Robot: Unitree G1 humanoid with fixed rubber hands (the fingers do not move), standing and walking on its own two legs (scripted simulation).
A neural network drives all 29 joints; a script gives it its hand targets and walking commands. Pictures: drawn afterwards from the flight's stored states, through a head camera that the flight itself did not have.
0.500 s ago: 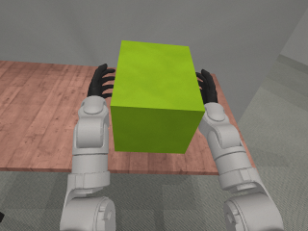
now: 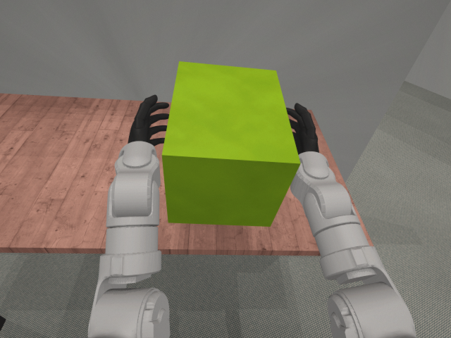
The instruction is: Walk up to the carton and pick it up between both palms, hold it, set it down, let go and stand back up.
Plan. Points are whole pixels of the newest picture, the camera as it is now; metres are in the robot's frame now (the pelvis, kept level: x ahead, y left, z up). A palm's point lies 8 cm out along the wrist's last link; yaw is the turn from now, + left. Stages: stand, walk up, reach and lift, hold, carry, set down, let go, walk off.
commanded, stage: hold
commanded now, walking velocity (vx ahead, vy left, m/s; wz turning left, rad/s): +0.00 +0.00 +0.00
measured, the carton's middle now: (224, 143) +0.39 +0.01 +0.16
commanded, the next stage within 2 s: none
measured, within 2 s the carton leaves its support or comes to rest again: neither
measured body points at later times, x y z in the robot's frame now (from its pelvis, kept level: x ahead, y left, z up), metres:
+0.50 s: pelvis +0.00 +0.00 +0.00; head -0.02 +0.04 +0.45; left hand +0.38 +0.16 +0.18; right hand +0.39 -0.12 +0.17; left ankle +0.04 +0.11 -0.75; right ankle +0.02 -0.12 -0.75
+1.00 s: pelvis +0.00 +0.00 +0.00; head -0.03 +0.04 +0.45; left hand +0.37 +0.15 +0.18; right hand +0.38 -0.12 +0.18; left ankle +0.04 +0.11 -0.75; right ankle +0.02 -0.12 -0.75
